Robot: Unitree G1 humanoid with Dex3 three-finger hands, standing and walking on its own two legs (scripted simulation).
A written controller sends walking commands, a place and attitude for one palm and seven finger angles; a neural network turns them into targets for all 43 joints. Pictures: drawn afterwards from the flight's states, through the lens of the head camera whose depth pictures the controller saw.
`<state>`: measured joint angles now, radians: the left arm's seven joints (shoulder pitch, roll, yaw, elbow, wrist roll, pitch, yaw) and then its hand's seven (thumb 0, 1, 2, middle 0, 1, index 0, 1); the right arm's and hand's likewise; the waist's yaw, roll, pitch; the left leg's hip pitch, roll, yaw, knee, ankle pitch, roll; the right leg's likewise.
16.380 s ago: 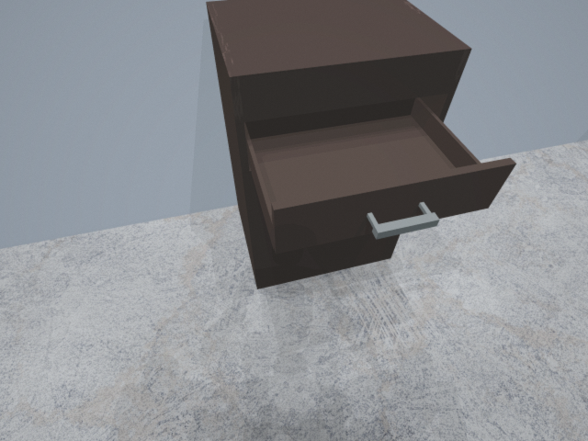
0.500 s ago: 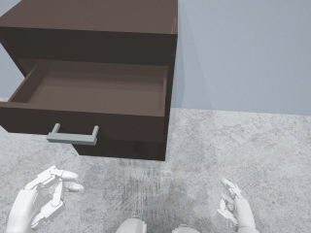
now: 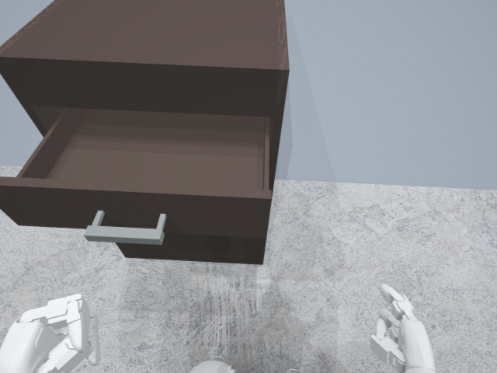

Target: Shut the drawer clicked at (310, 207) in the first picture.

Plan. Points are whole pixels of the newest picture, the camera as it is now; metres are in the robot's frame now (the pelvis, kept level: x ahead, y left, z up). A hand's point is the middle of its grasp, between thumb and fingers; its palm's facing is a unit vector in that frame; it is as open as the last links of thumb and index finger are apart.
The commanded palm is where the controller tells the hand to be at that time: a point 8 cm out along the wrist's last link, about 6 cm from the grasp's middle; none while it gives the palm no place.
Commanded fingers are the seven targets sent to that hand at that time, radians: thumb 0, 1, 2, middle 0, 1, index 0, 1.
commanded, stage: raise the hand and make a fist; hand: left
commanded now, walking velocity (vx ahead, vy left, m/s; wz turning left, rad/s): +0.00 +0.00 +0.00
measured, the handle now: (128, 226) +0.37 +0.26 -0.02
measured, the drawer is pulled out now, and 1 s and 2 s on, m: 0.22 0.22 0.22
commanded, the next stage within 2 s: bring the fist close to the handle in 0.66 s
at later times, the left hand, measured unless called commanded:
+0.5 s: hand (80, 341) +0.15 +0.22 +0.08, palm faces +0.03 -1.00 -0.05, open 3.3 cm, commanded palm +0.10 +0.27 +0.08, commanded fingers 0.00 0.90 0.90 -1.40 -1.60 -1.40 -1.60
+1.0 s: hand (95, 336) +0.16 +0.21 +0.06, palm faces +0.06 -1.00 -0.08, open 3.3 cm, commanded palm +0.13 +0.27 +0.06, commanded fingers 0.00 0.90 0.90 -1.40 -1.60 -1.40 -1.60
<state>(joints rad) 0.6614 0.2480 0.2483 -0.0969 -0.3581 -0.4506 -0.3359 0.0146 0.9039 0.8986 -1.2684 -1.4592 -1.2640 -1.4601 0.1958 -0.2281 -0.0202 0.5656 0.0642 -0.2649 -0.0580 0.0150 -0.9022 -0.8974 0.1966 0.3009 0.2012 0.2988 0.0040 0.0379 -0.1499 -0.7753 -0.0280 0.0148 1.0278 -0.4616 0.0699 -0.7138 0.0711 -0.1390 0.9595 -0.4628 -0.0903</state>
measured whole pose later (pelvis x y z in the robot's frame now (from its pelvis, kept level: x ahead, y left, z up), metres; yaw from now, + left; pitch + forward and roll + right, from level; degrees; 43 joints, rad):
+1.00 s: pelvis +0.00 +0.02 -0.01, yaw +0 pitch +14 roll -4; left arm 0.67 0.24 0.16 -0.21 -0.29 -0.40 -0.23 0.01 0.90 0.90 -1.40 -1.60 -1.40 -1.60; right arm 0.22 -0.23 0.01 0.50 0.05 -0.22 -0.03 0.01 -0.90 -0.90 0.20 0.30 0.20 0.30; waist 0.01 0.05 -0.17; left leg -0.84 -0.04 0.01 1.09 -0.49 0.09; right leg -0.77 0.06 -0.14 1.01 -0.49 -0.07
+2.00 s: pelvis +0.00 +0.01 -0.05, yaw -1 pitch +21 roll -4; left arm 0.37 0.27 0.21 0.04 -0.32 -0.46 -0.27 0.02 0.90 0.90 -1.40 -1.60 -1.39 -1.60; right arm 0.18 -0.24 0.01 0.55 0.04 -0.15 -0.03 0.01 -0.90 -0.90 0.20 0.30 0.20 0.30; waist -0.02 0.04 -0.19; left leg -1.10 -0.02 0.03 1.28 -0.56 0.09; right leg -1.04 0.06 -0.15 1.22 -0.56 -0.08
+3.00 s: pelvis +0.00 +0.02 -0.05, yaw -1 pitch +22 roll -4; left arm 0.13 0.28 0.19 0.20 -0.27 -0.46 -0.20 0.00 0.89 0.91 -1.40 -1.60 -1.40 -1.60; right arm 0.22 -0.27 0.03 0.55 0.03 -0.07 -0.02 0.01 -0.90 -0.90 0.20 0.30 0.20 0.30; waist -0.03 0.04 -0.18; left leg -1.10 -0.03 0.03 1.27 -0.56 0.10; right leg -1.04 0.06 -0.14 1.20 -0.56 -0.07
